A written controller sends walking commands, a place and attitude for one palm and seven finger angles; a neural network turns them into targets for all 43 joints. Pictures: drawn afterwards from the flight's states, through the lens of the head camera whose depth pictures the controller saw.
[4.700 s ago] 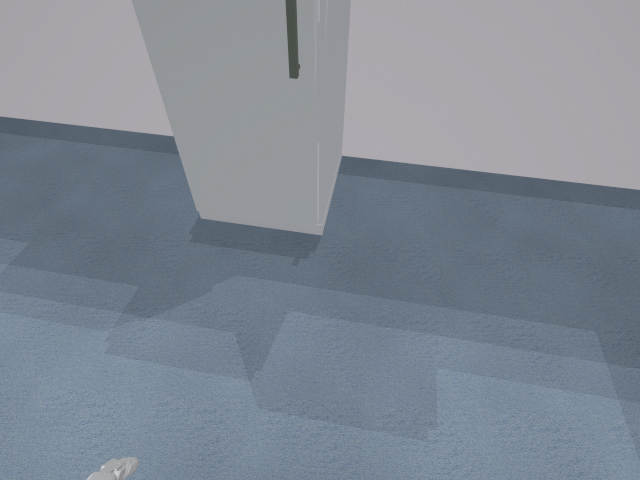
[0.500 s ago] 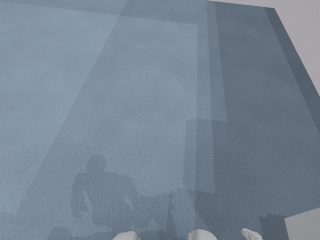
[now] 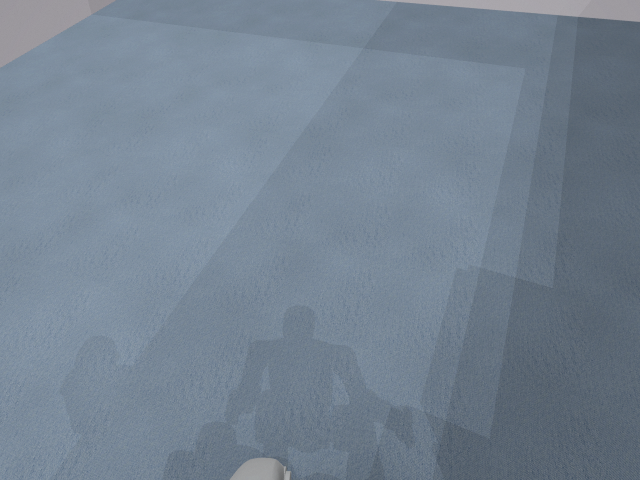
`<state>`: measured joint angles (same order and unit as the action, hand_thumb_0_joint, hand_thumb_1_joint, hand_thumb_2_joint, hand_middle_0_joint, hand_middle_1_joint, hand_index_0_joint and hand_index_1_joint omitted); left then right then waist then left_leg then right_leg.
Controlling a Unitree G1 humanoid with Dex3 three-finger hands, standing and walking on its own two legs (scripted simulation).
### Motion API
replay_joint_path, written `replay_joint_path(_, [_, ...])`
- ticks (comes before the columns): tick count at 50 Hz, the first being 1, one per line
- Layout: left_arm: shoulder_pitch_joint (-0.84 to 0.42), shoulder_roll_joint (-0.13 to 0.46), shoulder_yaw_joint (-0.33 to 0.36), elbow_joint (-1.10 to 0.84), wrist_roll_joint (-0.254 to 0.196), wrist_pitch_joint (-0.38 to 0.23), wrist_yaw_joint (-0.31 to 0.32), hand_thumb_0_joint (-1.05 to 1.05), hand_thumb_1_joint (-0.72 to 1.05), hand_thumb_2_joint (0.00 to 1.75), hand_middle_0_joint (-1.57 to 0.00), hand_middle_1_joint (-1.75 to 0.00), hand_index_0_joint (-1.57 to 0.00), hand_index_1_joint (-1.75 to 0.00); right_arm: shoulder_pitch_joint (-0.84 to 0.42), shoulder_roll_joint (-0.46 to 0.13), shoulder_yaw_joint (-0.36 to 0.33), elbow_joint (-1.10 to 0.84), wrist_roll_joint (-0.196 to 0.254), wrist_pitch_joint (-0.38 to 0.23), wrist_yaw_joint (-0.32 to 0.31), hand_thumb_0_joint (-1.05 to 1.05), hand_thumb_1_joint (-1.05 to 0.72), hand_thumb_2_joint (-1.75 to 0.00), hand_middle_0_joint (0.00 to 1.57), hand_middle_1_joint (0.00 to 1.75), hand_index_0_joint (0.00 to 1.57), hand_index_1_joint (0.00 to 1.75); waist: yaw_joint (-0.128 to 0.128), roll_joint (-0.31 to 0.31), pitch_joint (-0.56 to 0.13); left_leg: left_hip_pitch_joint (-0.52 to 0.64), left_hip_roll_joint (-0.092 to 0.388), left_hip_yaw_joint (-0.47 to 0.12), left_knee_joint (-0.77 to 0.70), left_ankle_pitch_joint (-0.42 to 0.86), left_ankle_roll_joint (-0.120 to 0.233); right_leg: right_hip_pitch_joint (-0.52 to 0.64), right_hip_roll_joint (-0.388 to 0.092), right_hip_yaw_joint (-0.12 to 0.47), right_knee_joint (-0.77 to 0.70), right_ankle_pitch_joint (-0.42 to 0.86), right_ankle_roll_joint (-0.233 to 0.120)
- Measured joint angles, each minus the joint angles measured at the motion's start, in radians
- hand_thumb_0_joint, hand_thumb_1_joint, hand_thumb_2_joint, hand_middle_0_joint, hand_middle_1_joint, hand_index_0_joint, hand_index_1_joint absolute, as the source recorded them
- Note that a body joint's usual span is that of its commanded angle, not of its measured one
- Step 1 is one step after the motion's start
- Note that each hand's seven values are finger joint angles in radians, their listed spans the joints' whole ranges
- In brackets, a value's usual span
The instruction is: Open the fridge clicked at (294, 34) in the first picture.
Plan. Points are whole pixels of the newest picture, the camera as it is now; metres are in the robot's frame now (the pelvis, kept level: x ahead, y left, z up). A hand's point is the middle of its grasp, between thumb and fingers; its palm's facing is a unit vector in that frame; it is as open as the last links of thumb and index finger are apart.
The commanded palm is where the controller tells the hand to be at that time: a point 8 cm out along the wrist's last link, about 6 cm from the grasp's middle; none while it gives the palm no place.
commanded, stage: walk to a spot facing it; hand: right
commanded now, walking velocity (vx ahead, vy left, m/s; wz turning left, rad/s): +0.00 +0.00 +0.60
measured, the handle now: out of the picture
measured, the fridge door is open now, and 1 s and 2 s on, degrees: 0 0 0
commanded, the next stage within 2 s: turn to face it in 1.36 s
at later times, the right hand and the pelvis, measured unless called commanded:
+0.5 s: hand out of the picture +0.15 -0.09 -0.15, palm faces -0.26 +0.93 -0.28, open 7.3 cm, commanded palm none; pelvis -0.02 +0.06 -0.01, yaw +18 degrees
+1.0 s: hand out of the picture +0.15 -0.15 -0.17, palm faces -0.48 +0.86 -0.18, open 7.3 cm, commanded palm none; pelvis +0.00 +0.01 +0.00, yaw +35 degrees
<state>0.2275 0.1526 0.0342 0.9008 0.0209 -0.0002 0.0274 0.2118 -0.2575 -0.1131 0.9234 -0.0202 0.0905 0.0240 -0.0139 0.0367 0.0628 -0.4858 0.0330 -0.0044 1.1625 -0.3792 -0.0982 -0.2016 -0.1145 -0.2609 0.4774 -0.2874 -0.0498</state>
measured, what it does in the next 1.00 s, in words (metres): steps on the spot, turning left: left foot, then right foot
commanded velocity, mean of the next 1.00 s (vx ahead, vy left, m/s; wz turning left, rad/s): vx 0.08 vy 0.00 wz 0.60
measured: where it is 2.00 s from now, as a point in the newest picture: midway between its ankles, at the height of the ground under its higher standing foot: outside the picture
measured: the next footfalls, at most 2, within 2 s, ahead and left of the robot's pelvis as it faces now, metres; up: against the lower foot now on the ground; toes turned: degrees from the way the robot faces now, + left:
left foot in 0.28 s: +0.01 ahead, +0.15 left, +0.00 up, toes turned +18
right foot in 0.82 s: +0.07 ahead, -0.06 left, +0.00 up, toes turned +27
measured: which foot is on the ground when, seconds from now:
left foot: up 0.00-0.26, down 0.28-0.82, up 0.84-1.00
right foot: down 0.00-0.28, up 0.30-0.80, down 0.82-1.00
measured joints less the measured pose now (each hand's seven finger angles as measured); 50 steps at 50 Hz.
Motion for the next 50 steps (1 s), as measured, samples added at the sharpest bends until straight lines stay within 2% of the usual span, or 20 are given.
replay_joint_path(6, [0.035,0.004,0.013,0.032,0.003,0.006,-0.006,0.01,0.90,0.90,-0.20,-0.30,-0.21,-0.30,-0.033,0.016,0.005,0.004,0.001,0.011,0.000,0.00,-0.91,-0.90,0.20,0.30,0.20,0.30,0.024,-0.011,0.017,0.047,0.028,0.045,-0.132,-0.036,0.004,0.013,-0.024,-0.079,0.019,-0.018,0.010])
replay_joint_path(11, [0.055,0.030,0.032,0.065,0.007,0.017,-0.015,0.01,0.90,0.90,-0.20,-0.30,-0.21,-0.30,-0.077,0.044,0.019,-0.015,0.002,-0.001,0.000,0.00,-0.91,-0.90,0.20,0.30,0.20,0.30,0.049,-0.042,0.028,0.107,0.021,0.092,-0.321,-0.059,0.032,0.012,-0.058,-0.143,0.075,-0.049,0.034])
replay_joint_path(13, [0.065,0.045,0.039,0.074,0.008,0.021,-0.019,0.01,0.90,0.90,-0.20,-0.30,-0.21,-0.30,-0.090,0.053,0.025,-0.027,0.002,-0.013,-0.002,0.00,-0.91,-0.90,0.20,0.30,0.20,0.30,0.056,-0.057,0.026,0.150,0.011,0.106,-0.432,-0.016,0.051,0.006,-0.078,-0.166,0.119,-0.071,0.051])
replay_joint_path(14, [0.075,0.051,0.041,0.075,0.005,0.024,-0.021,0.01,0.90,0.90,-0.20,-0.30,-0.21,-0.30,-0.093,0.054,0.029,-0.036,0.002,-0.023,-0.002,0.00,-0.91,-0.90,0.20,0.30,0.20,0.30,0.057,-0.062,0.021,0.182,0.006,0.113,-0.509,0.046,0.064,-0.005,-0.091,-0.173,0.157,-0.089,0.062])
replay_joint_path(15, [0.082,0.059,0.043,0.077,0.002,0.030,-0.024,0.01,0.90,0.90,-0.20,-0.30,-0.21,-0.30,-0.097,0.056,0.033,-0.041,0.000,-0.039,-0.006,0.00,-0.91,-0.90,0.20,0.30,0.20,0.30,0.055,-0.072,0.016,0.192,-0.006,0.111,-0.536,0.055,0.099,-0.030,-0.108,-0.157,0.219,-0.110,0.076])
replay_joint_path(17, [0.073,0.074,0.044,0.079,-0.002,0.057,-0.021,0.01,0.90,0.90,-0.20,-0.30,-0.20,-0.30,-0.104,0.065,0.043,-0.044,0.005,-0.060,-0.017,0.00,-0.91,-0.90,0.20,0.30,0.20,0.30,0.057,-0.091,0.018,0.175,-0.023,0.104,-0.497,0.033,0.142,-0.117,-0.096,-0.019,0.411,-0.224,0.105])
replay_joint_path(18, [0.067,0.078,0.044,0.078,-0.003,0.068,-0.018,0.01,0.90,0.90,-0.20,-0.30,-0.20,-0.30,-0.102,0.069,0.046,-0.046,0.008,-0.063,-0.023,0.00,-0.91,-0.90,0.20,0.30,0.20,0.30,0.055,-0.094,0.017,0.178,-0.028,0.097,-0.499,0.030,0.151,-0.156,-0.078,0.043,0.498,-0.246,0.112])
replay_joint_path(20, [0.046,0.080,0.043,0.073,-0.001,0.079,-0.016,0.01,0.91,0.90,-0.20,-0.30,-0.20,-0.30,-0.091,0.072,0.048,-0.045,0.011,-0.064,-0.031,0.00,-0.91,-0.90,0.20,0.30,0.20,0.30,0.048,-0.089,0.012,0.194,-0.036,0.075,-0.534,0.050,0.154,-0.216,-0.050,0.127,0.613,-0.217,0.125])
replay_joint_path(23, [0.006,0.078,0.042,0.052,0.002,0.075,-0.018,0.01,0.91,0.90,-0.20,-0.30,-0.20,-0.30,-0.069,0.073,0.052,-0.035,0.014,-0.062,-0.035,0.00,-0.91,-0.90,0.21,0.30,0.21,0.30,0.041,-0.081,0.005,0.216,-0.054,0.037,-0.603,0.098,0.162,-0.269,-0.035,0.195,0.654,-0.129,0.143])
replay_joint_path(27, [-0.042,0.077,0.040,0.022,0.003,0.065,-0.017,0.01,0.91,0.90,-0.20,-0.30,-0.20,-0.30,-0.043,0.075,0.056,-0.022,0.013,-0.063,-0.028,0.00,-0.90,-0.90,0.21,0.30,0.21,0.30,0.028,-0.071,0.001,0.223,-0.074,-0.009,-0.656,0.141,0.168,-0.292,-0.018,0.239,0.611,-0.077,0.157])
replay_joint_path(32, [-0.090,0.080,0.036,0.005,0.000,0.062,-0.013,0.01,0.91,0.90,-0.20,-0.30,-0.20,-0.30,-0.013,0.076,0.055,-0.012,0.010,-0.060,-0.023,0.00,-0.90,-0.90,0.21,0.30,0.21,0.30,0.001,-0.060,0.003,0.212,-0.101,-0.057,-0.673,0.168,0.165,-0.266,0.014,0.252,0.516,-0.091,0.160])
replay_joint_path(38, [-0.125,0.072,0.028,-0.014,-0.011,0.055,-0.007,0.01,0.91,0.90,-0.20,-0.30,-0.20,-0.30,0.020,0.057,0.044,0.000,0.004,-0.044,-0.024,0.00,-0.90,-0.90,0.21,0.30,0.21,0.30,-0.034,-0.029,0.002,0.183,-0.131,-0.116,-0.662,0.186,0.145,-0.166,0.074,0.248,0.302,-0.140,0.133])
replay_joint_path(41, [-0.108,0.065,0.017,-0.028,-0.013,0.033,-0.005,0.01,0.91,0.90,-0.20,-0.30,-0.20,-0.30,0.039,0.037,0.035,0.008,0.007,-0.030,-0.022,0.00,-0.90,-0.90,0.21,0.30,0.21,0.30,-0.035,-0.009,-0.017,0.155,-0.149,-0.142,-0.626,0.176,0.123,-0.063,0.095,0.236,0.090,-0.073,0.105])
replay_joint_path(42, [-0.100,0.057,0.013,-0.026,-0.008,0.024,-0.004,0.01,0.91,0.90,-0.20,-0.30,-0.20,-0.30,0.041,0.028,0.030,0.014,0.011,-0.024,-0.020,0.00,-0.90,-0.90,0.21,0.30,0.21,0.30,-0.033,0.006,-0.019,0.136,-0.151,-0.152,-0.574,0.103,0.116,-0.054,0.100,0.225,0.072,-0.033,0.081])
replay_joint_path(44, [-0.074,0.051,0.002,-0.026,-0.001,0.021,-0.008,0.01,0.91,0.90,-0.20,-0.30,-0.20,-0.30,0.047,0.018,0.020,0.024,0.008,-0.010,-0.011,0.00,-0.90,-0.90,0.21,0.30,0.21,0.30,-0.033,0.014,-0.026,0.079,-0.144,-0.105,-0.403,-0.023,0.094,-0.037,0.088,0.198,0.071,-0.017,0.042])
replay_joint_path(47, [-0.026,0.047,-0.005,-0.011,0.004,0.019,-0.005,0.01,0.90,0.90,-0.20,-0.30,-0.21,-0.30,0.058,0.006,0.006,0.031,-0.005,-0.009,0.013,0.00,-0.91,-0.90,0.20,0.30,0.20,0.30,-0.026,0.001,-0.041,-0.002,-0.107,-0.035,-0.158,-0.002,0.068,0.014,0.058,0.166,0.007,0.000,0.031])
replay_joint_path(50, [0.021,0.041,-0.006,0.010,0.004,0.006,-0.003,0.01,0.90,0.90,-0.20,-0.30,-0.21,-0.30,0.067,-0.007,-0.004,0.029,-0.010,-0.016,0.024,0.00,-0.91,-0.90,0.20,0.30,0.20,0.30,-0.022,-0.005,-0.050,-0.052,-0.058,-0.014,-0.015,0.072,0.051,0.056,0.039,0.129,-0.051,0.016,0.033])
